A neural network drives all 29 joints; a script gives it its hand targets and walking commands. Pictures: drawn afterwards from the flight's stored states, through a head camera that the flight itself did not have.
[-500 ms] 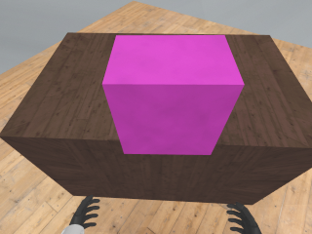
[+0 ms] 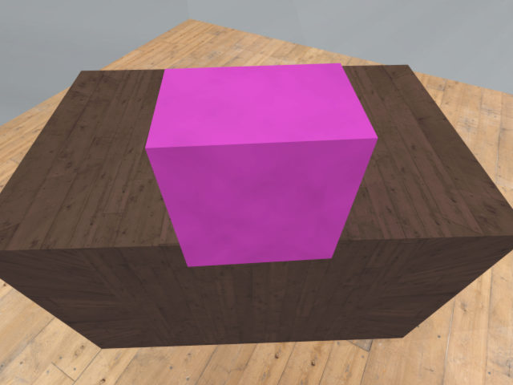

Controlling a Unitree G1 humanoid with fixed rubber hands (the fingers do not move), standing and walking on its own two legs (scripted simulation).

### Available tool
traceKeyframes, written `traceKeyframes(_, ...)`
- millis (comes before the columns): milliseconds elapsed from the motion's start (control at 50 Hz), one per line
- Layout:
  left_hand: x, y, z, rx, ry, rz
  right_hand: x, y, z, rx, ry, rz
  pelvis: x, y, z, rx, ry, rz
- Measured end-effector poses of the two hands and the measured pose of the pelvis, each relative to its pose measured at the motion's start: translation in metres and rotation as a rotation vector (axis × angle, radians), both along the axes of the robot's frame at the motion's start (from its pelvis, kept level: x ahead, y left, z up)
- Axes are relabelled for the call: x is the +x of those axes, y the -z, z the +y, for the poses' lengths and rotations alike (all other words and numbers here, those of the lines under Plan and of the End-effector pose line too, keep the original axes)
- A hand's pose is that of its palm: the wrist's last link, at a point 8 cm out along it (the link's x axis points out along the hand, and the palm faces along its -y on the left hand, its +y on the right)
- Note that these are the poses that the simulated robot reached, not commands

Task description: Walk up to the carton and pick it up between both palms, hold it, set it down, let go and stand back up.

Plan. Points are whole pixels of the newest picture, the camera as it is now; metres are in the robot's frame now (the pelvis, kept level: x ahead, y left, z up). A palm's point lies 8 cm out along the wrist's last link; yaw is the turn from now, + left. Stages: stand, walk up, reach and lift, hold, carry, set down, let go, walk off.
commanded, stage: stand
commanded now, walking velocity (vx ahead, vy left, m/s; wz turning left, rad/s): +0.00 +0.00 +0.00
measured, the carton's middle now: (257, 173) +0.42 +0.02 +0.09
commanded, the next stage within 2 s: none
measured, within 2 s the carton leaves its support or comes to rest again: neither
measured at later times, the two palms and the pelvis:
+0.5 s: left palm out of the picture -0.01 +0.24 -0.13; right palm out of the picture -0.06 -0.21 -0.14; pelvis -0.03 +0.02 +0.00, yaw -2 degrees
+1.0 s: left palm out of the picture -0.01 +0.24 -0.13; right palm out of the picture -0.06 -0.19 -0.15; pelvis -0.03 +0.02 +0.00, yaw -3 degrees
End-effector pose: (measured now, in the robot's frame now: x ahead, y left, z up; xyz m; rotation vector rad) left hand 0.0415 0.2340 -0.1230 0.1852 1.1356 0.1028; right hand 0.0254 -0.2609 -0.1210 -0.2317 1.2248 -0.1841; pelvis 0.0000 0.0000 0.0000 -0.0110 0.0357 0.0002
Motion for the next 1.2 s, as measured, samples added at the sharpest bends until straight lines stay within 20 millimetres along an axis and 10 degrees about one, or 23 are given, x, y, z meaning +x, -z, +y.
traceKeyframes(280,-0.004,-0.001,0.010,0.029,-0.004,-0.008,-0.047,0.017,0.032,0.062,0.069,0.059,-0.010,0.000,0.009,0.013,0.023,-0.029)
traceKeyframes(640,-0.071,0.014,0.008,-0.014,-0.020,0.202,-0.110,0.015,0.050,0.065,0.117,0.224,-0.030,-0.003,0.022,0.021,0.041,-0.022)
traceKeyframes(1200,-0.048,0.015,0.005,-0.006,-0.015,0.214,-0.094,0.024,0.069,0.104,0.140,0.223,-0.020,-0.002,0.026,0.018,0.048,-0.019)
